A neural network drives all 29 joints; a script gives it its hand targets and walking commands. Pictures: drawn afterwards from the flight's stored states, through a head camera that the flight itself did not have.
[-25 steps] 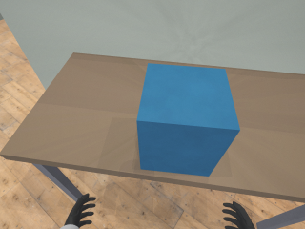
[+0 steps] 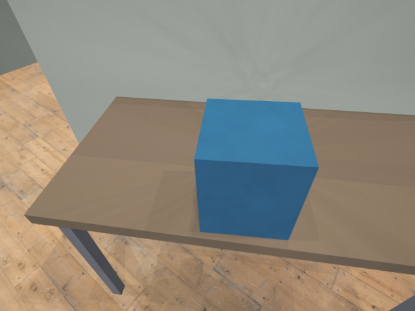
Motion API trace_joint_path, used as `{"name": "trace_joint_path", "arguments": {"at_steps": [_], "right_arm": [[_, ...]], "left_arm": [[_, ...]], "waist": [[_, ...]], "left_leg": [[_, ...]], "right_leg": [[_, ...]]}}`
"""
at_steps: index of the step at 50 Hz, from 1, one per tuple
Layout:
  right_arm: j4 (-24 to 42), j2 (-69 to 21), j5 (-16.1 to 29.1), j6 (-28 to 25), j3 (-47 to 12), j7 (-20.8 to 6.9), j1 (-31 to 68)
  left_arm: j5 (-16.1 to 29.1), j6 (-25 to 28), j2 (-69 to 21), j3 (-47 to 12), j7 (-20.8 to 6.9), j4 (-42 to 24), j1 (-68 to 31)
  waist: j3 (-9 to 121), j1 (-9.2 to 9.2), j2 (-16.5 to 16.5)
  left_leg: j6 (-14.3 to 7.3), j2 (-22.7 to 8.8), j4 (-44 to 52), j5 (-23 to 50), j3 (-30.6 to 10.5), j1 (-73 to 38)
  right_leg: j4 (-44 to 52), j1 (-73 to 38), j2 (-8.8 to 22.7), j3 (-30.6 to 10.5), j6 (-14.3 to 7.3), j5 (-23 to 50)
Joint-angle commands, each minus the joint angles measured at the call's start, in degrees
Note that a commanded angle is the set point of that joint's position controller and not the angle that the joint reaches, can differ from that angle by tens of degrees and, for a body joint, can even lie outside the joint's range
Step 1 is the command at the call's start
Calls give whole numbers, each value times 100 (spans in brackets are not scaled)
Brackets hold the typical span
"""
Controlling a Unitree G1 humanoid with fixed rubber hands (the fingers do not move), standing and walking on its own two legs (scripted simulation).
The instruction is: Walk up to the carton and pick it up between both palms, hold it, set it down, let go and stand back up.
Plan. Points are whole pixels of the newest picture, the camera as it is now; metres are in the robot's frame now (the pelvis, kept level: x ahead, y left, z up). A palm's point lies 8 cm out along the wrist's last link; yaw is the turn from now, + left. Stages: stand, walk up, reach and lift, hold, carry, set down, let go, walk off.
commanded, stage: stand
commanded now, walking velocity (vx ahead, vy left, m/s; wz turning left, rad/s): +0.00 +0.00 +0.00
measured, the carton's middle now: (248, 169) +0.42 -0.07 +0.04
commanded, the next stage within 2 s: none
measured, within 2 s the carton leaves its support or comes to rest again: neither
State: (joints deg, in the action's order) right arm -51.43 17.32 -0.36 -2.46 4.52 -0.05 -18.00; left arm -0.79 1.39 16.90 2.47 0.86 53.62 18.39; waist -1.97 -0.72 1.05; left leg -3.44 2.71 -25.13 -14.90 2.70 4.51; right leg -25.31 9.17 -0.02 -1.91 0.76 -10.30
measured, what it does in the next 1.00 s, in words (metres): stands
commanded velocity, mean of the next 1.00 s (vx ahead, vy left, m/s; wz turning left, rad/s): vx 0.00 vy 0.00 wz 0.00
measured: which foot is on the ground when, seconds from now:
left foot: down 0.00-1.00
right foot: down 0.00-1.00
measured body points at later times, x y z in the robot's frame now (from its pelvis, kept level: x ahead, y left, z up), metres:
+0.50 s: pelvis -0.03 -0.01 +0.00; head -0.05 -0.02 +0.45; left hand +0.01 +0.28 -0.13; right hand +0.01 -0.30 -0.14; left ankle -0.01 +0.08 -0.74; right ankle +0.04 -0.13 -0.74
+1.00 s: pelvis -0.01 -0.02 +0.00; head -0.01 -0.03 +0.45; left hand +0.05 +0.26 -0.12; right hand +0.02 -0.31 -0.14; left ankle -0.01 +0.08 -0.74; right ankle +0.04 -0.13 -0.74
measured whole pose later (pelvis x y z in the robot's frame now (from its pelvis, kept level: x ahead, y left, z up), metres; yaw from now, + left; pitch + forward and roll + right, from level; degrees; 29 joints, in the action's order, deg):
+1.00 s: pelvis -0.01 -0.02 +0.00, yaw +0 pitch -4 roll +0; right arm -57.1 18.1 0.0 -1.5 1.6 0.3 -15.6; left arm 0.1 1.3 17.0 0.8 0.3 58.3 12.2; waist -3.1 0.2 1.1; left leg -1.5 1.1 -22.6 -12.0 2.2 7.1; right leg -21.7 11.4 -1.7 -2.1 -0.9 -6.7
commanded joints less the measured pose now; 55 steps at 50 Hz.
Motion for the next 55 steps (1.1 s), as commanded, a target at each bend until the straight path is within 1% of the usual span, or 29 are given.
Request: {"name": "trace_joint_path", "arguments": {"at_steps": [1,3,5,7,9,11,14,16,19,23,24,26,27,29,31,33,34,35,36,38,39,40,45,48,50,51,52,54,55], "right_arm": [[533,1192,5,-170,237,51,179],[371,1176,16,-148,180,59,48],[430,1339,40,-164,215,44,330],[284,1175,64,-106,104,80,81],[283,1242,5,-87,134,80,183],[219,1319,45,-111,103,57,56],[139,1266,-6,-100,91,40,124],[136,1182,74,-83,75,38,-67],[169,1375,39,-57,91,34,157],[148,1429,13,-99,143,59,240],[78,1293,44,-86,73,68,134],[44,1274,59,-40,60,54,131],[-10,1196,26,-15,37,48,167],[33,1333,-2,-22,58,53,279],[-86,1055,28,-21,-20,41,-90],[-81,1218,59,-35,32,69,-82],[-125,1061,18,14,-50,70,-49],[-105,1104,-28,17,-36,66,191],[-29,1162,5,19,-21,87,-5],[-98,1233,55,37,-42,49,253],[-1,1348,-19,12,-6,83,303],[-87,1320,35,-39,14,116,184],[-58,1249,17,-23,-34,124,227],[-78,1399,34,-69,-34,105,347],[-141,1278,67,-72,-63,148,147],[-124,1305,95,-95,-49,131,280],[-190,1244,77,-96,-87,107,45],[-123,1274,66,-58,-68,118,292],[-151,1105,53,-38,-144,118,311]], "left_arm": [[-3,212,1201,204,58,-487,-521],[54,216,1218,151,44,-300,-238],[60,214,1054,89,36,-301,-386],[46,196,1220,135,34,-219,-185],[55,182,1244,130,27,-136,-103],[37,159,1070,4,53,-21,-127],[40,167,1279,101,47,36,-169],[0,142,1365,81,47,-18,-416],[57,165,1398,77,49,10,-193],[8,196,1330,73,26,-16,-483],[49,191,1199,37,1,45,-410],[72,151,1446,136,58,46,-310],[12,133,1388,97,49,36,-666],[54,153,1275,93,9,43,-357],[55,110,1252,54,-9,108,-412],[66,105,1424,100,44,47,-496],[66,121,1350,131,16,32,-526],[112,115,1392,189,39,78,-331],[69,79,1240,54,30,106,-459],[79,131,1375,118,71,1,-615],[64,137,1289,151,43,31,-519],[91,129,1202,67,24,76,-511],[107,121,1228,103,19,30,-559],[105,131,1196,92,15,137,-493],[91,127,1209,102,41,152,-612],[148,152,1156,84,38,140,-630],[106,154,1202,68,-12,195,-755],[77,147,1175,84,43,140,-815],[77,123,1179,87,43,158,-802]], "waist": [[-335,104,-173],[-342,43,-513],[-496,5,-42],[-551,67,63],[-575,-43,-249],[-690,46,68],[-561,-5,-268],[-696,100,-278],[-637,-35,36],[-441,18,-297],[-491,131,-125],[-673,-1,-270],[-651,148,-164],[-417,-29,45],[-511,98,-341],[-404,202,-333],[-402,145,112],[-530,-8,-172],[-377,123,-183],[-485,31,-240],[-276,53,-17],[-232,78,-320],[-437,18,-246],[-149,-9,136],[-181,80,-303],[-203,19,-238],[-127,96,-336],[-35,110,-18],[71,100,-172]], "left_leg": [[47,-941,1083,-395,-1027,605],[48,-948,1062,-351,-1045,740],[23,-967,1156,-645,-1139,1003],[63,-987,1244,-746,-1090,774],[30,-1045,1315,-1063,-1186,1113],[52,-974,1350,-1248,-1118,1087],[-5,-998,1252,-1139,-1147,1085],[94,-938,1250,-966,-1105,938],[43,-959,1252,-1121,-1172,1174],[54,-894,1065,-1158,-1072,919],[14,-990,1074,-1087,-1112,842],[89,-932,1148,-1100,-1043,982],[110,-873,1180,-1072,-1036,891],[96,-851,1067,-1026,-964,923],[96,-798,942,-1124,-902,874],[115,-949,995,-822,-1008,550],[130,-929,1027,-782,-920,606],[52,-941,1047,-871,-980,811],[154,-830,939,-846,-836,661],[133,-923,1093,-820,-924,860],[85,-901,1018,-827,-924,889],[37,-900,929,-420,-926,593],[54,-1067,1032,-643,-983,729],[25,-955,1065,-628,-943,943],[100,-994,1058,-183,-911,524],[29,-1100,1044,-299,-1032,670],[75,-904,955,-243,-896,635],[127,-1022,999,63,-836,357],[132,-1007,861,-78,-833,317]], "right_leg": [[549,101,519,-551,-313,22],[582,-128,608,-571,-243,162],[681,-139,619,-650,-262,-23],[716,208,580,-669,-272,-308],[601,-45,547,-583,-244,-296],[652,11,575,-618,-224,-397],[796,85,577,-726,-289,-496],[716,336,593,-665,-284,-488],[746,181,597,-756,-281,-528],[919,316,621,-769,-286,-899],[982,473,659,-876,-349,-949],[919,548,541,-811,-323,-762],[933,606,609,-798,-278,-1012],[982,391,556,-778,-307,-932],[1036,552,602,-923,-300,-1246],[1086,668,662,-961,-328,-1065],[1007,521,649,-902,-333,-915],[1079,486,534,-830,-285,-900],[1097,462,628,-910,-315,-1150],[1074,387,662,-978,-292,-933],[1021,212,645,-924,-339,-792],[1071,315,665,-895,-350,-654],[996,510,663,-959,-353,-808],[857,-5,646,-888,-360,-283],[885,161,645,-852,-350,-231],[974,58,645,-792,-305,-52],[994,47,580,-777,-312,-271],[855,141,675,-850,-344,84],[959,190,629,-787,-310,-11]]}}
